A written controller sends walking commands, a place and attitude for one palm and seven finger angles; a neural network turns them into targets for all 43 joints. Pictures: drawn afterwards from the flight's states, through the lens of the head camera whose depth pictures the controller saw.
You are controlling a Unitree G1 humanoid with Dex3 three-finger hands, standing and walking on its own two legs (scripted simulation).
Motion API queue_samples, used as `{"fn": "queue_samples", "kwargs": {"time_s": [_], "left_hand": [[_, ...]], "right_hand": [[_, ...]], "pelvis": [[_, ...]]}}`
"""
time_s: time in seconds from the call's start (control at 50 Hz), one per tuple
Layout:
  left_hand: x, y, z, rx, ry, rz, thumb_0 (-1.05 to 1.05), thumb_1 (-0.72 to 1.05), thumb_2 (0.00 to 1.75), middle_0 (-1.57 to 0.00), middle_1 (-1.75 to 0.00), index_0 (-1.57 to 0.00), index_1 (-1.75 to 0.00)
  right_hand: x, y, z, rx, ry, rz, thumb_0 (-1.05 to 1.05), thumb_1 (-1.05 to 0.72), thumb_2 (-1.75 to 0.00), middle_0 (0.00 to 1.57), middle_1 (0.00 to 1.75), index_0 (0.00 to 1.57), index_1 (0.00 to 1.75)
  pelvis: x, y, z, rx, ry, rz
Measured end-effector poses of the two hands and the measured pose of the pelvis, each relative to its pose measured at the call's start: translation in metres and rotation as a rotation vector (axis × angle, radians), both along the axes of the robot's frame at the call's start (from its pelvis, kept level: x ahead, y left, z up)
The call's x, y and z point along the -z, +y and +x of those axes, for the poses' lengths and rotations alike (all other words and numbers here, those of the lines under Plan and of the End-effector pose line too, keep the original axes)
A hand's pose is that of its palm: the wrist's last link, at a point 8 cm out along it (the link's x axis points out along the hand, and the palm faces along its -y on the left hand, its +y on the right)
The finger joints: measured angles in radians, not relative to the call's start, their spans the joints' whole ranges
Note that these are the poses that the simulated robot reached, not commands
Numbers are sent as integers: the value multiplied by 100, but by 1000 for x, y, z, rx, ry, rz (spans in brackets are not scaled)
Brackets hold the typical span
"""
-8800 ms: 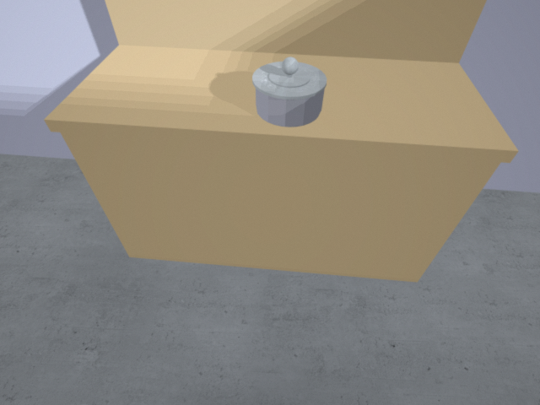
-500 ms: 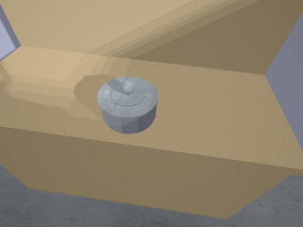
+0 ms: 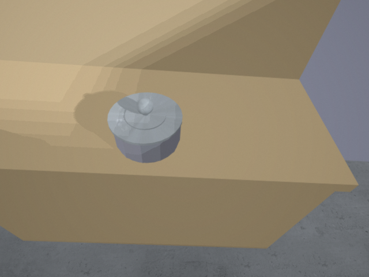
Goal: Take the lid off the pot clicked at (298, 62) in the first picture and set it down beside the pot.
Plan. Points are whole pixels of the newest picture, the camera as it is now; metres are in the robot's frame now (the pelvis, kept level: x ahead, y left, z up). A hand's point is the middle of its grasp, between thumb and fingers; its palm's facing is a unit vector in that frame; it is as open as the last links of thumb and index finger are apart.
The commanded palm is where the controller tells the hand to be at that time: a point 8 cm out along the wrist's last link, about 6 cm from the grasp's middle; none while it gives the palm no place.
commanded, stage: come to a stop and stand still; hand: left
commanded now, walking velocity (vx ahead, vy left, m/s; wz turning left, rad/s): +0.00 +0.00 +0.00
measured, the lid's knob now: (144, 106) +0.51 +0.11 +0.08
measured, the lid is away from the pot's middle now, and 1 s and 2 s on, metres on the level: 0.00 0.00 0.00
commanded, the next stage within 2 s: look again from close up in 0.72 s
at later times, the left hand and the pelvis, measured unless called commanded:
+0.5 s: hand out of the picture -0.01 +0.10 -0.18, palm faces +0.08 -0.98 -0.18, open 7.3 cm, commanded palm none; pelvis +0.01 -0.06 +0.00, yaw +1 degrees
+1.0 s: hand out of the picture -0.01 +0.14 -0.18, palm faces +0.02 -0.98 -0.21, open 7.3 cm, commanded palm none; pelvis +0.00 -0.03 -0.01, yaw +0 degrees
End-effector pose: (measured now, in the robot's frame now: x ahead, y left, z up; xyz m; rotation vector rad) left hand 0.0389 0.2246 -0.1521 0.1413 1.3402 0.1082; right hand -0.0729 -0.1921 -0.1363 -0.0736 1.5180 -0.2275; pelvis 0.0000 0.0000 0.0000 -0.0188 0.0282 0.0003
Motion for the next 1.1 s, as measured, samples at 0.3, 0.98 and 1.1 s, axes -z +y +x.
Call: {"fn": "queue_samples", "kwargs": {"time_s": [0.3, 0.98, 1.1], "left_hand": [[-7, -39, -10, -40, -31, 63, 0, 94, 90, -20, -30, -20, -30], [1, -43, -55, -39, 63, 37, 0, 91, 90, -20, -30, -20, -30], [-3, -15, -26, -23, 0, 80, 0, 91, 90, -20, -30, -20, -30]], "right_hand": [[23, -54, 33, -39, -45, 36, 0, -90, -90, 20, 30, 20, 30], [23, -66, 81, -103, -170, -6, 1, -92, -90, 20, 30, 20, 30], [29, -44, 72, -99, -152, 21, 1, -92, -90, 20, 30, 20, 30]], "pelvis": [[6, -42, 7, -5, -33, 26], [13, -34, 1, -5, -27, -5], [15, -20, 6, 4, -26, 11]]}}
